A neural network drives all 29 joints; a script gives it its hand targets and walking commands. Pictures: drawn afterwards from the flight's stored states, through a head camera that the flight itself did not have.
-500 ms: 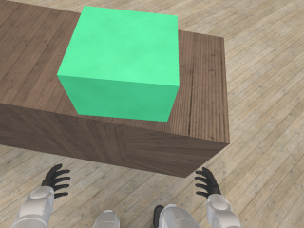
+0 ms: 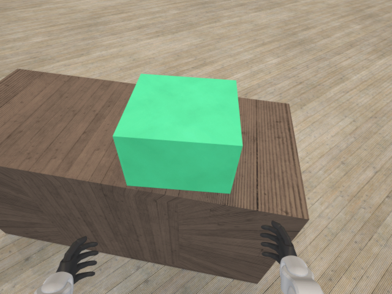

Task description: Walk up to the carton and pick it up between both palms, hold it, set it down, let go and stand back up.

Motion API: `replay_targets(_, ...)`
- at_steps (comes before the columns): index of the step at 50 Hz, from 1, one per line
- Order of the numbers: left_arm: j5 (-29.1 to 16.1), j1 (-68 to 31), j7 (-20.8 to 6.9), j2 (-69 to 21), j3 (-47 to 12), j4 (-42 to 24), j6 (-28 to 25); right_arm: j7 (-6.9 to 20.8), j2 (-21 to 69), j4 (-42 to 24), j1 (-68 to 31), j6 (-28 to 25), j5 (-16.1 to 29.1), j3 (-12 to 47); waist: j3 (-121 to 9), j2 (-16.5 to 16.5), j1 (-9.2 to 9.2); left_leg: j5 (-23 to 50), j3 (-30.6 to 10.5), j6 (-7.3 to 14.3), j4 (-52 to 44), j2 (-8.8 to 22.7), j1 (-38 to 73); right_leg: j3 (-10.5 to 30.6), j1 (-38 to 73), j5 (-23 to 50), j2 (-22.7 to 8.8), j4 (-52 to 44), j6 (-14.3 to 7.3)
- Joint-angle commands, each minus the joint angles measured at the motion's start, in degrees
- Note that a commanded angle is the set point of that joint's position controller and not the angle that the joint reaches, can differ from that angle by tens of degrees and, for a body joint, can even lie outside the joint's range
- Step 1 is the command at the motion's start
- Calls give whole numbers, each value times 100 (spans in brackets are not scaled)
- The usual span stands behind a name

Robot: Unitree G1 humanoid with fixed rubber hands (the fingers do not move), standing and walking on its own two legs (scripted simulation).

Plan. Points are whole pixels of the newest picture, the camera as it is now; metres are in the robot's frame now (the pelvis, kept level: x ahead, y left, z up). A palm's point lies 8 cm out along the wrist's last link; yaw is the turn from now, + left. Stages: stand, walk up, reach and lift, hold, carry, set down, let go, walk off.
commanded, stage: reach and lift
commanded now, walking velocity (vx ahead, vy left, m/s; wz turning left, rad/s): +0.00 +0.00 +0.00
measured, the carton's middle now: (183, 131) +0.58 +0.04 -0.02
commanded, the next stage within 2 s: none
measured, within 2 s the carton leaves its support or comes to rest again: neither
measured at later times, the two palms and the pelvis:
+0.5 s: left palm (61, 237) +0.25 +0.30 -0.05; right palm (287, 231) +0.27 -0.21 -0.05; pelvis +0.05 +0.02 +0.01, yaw -1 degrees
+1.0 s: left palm (63, 202) +0.33 +0.31 -0.02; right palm (294, 206) +0.32 -0.23 -0.02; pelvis +0.05 +0.02 +0.00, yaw -3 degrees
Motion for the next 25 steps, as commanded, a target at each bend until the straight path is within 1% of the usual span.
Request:
replay_targets(1, -120, -1397, -79, 1111, 213, -297, -308, -27, -362, -112, -1008, -246, 209, 98, -225, 376, -199, -351, 431, 264, -978, -360, -763, 219, 278, -923, 1, -836, -118)
replay_targets(4, -136, -1363, -103, 1178, 320, -248, -404, -25, -489, -59, -1111, -498, 342, 129, -472, 664, -82, 204, 400, 174, -846, -419, -579, 186, 323, -525, 64, -795, -117)
replay_targets(6, -163, -1294, -113, 1217, 404, -290, -531, -21, -593, -177, -1149, -698, 408, 120, -739, 750, 4, 704, 401, 114, -765, -458, -423, 142, 414, -196, 156, -765, -110)
replay_targets(10, -278, -1100, -140, 1235, 489, -459, -939, -4, -836, -550, -1136, -1149, 517, 105, -1314, 678, 151, 1743, 393, 52, -666, -521, -166, 104, 747, 644, 360, -708, -87)
replay_targets(12, -347, -997, -173, 1221, 478, -552, -1180, 10, -955, -649, -1052, -1383, 605, 139, -1494, 590, 179, 2182, 379, 27, -656, -547, -90, 112, 919, 1058, 444, -697, -67)
replay_targets(14, -423, -910, -223, 1200, 434, -625, -1410, 30, -1055, -619, -943, -1593, 720, 201, -1562, 524, 169, 2530, 361, -8, -665, -557, -12, 129, 1002, 1340, 511, -709, -53)
replay_targets(16, -506, -849, -270, 1166, 369, -675, -1620, 63, -1142, -489, -838, -1773, 850, 265, -1540, 483, 132, 2771, 337, -55, -685, -546, 96, 146, 961, 1428, 561, -749, -53)
replay_targets(21, -711, -803, -338, 1088, 197, -699, -2073, 173, -1386, -10, -723, -2138, 1181, 339, -1358, 470, 17, 3042, 278, -196, -751, -495, 376, 172, 623, 1243, 638, -903, -74)
replay_targets(25, -835, -863, -348, 1126, 144, -637, -2389, 255, -1586, 289, -827, -2420, 1412, 379, -1338, 522, -13, 3186, 265, -278, -769, -496, 442, 196, 492, 1237, 675, -958, -77)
